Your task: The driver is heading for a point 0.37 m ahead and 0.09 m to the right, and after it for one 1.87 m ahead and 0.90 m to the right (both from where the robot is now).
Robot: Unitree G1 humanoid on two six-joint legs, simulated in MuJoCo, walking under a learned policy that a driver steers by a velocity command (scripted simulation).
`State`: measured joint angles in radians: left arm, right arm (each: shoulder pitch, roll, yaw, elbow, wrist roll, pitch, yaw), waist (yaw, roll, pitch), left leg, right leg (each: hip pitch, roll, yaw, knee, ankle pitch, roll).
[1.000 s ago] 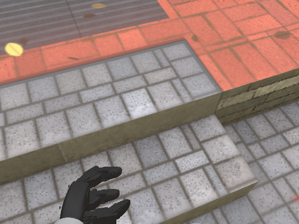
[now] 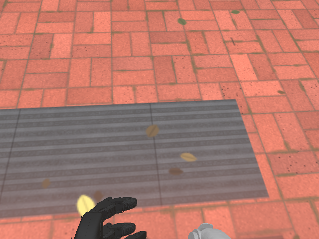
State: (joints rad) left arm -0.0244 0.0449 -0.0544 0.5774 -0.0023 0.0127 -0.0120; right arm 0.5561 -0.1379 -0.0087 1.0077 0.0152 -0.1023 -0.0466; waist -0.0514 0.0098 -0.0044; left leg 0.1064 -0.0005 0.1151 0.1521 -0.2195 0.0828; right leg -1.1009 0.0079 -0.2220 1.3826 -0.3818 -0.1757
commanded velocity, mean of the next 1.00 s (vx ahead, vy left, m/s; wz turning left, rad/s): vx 0.50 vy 0.00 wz -0.54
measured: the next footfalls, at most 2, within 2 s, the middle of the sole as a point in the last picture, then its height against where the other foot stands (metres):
right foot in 0.04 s outside the picture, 0.15 m higher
left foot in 0.54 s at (143, 199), level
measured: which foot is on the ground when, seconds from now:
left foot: down 0.00-0.04, up 0.06-0.52, down 0.54-1.00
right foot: up 0.00-0.02, down 0.04-0.56, up 0.58-1.00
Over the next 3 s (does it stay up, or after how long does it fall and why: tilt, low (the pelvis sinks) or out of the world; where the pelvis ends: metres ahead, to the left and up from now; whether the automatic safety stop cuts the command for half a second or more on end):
stays up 1.53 -0.64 0.14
